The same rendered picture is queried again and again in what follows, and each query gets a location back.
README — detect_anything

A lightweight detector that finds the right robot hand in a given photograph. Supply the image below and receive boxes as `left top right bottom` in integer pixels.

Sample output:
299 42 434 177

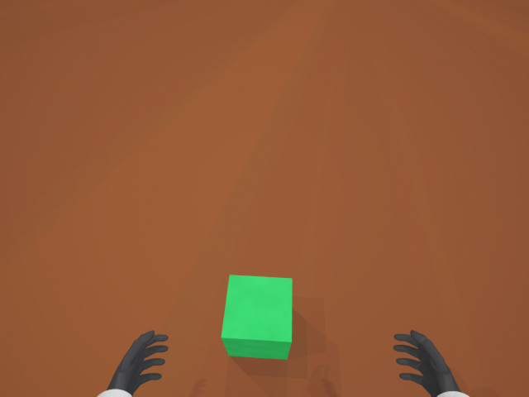
393 330 461 397

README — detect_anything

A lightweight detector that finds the carton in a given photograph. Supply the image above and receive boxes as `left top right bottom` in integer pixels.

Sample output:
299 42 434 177
222 275 293 360

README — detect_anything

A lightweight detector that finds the left robot hand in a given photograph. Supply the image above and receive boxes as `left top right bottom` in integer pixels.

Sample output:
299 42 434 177
107 330 169 396

